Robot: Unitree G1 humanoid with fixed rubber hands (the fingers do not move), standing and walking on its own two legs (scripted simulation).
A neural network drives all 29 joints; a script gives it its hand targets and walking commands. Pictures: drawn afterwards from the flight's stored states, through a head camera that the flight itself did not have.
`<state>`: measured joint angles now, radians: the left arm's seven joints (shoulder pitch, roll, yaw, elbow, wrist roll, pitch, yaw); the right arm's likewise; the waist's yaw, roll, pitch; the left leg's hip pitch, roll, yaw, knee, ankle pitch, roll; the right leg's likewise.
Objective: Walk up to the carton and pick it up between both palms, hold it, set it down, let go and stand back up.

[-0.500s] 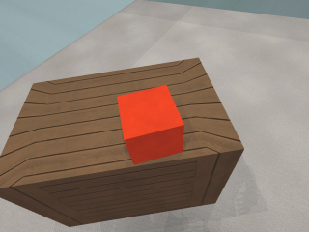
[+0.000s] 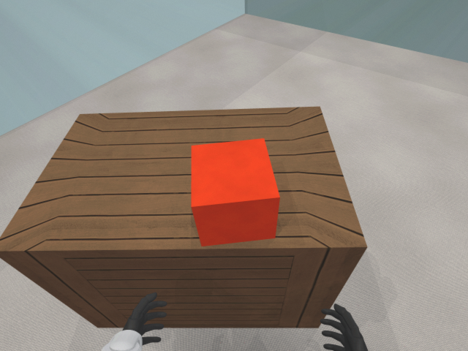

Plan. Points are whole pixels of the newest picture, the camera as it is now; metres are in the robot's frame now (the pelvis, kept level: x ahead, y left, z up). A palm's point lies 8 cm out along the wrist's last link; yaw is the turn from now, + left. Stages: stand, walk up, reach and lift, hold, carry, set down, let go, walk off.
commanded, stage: reach and lift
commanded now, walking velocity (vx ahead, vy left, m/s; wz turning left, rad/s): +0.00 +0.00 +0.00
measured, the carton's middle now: (233, 191) +0.48 +0.01 -0.05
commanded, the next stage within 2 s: none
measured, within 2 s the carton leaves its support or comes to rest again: neither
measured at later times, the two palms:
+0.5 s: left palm (119, 341) +0.18 +0.23 -0.08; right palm (361, 337) +0.17 -0.20 -0.08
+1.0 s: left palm (124, 309) +0.23 +0.22 -0.05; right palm (348, 294) +0.23 -0.19 -0.06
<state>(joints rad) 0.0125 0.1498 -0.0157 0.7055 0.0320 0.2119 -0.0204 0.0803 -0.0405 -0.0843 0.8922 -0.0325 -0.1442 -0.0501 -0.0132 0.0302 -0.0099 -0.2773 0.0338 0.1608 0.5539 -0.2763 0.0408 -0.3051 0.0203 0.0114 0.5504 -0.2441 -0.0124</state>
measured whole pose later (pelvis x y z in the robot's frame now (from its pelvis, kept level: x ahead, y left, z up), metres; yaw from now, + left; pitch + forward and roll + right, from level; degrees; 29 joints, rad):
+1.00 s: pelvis +0.02 +0.00 +0.00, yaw +2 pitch +5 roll -1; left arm 0.03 0.20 -0.09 0.79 -0.16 -0.40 0.05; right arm 0.05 -0.09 -0.03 0.81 0.13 -0.40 -0.04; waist 0.01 0.01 -0.07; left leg -0.35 0.03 0.10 0.55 -0.29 0.03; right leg -0.34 0.03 -0.01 0.50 -0.25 -0.01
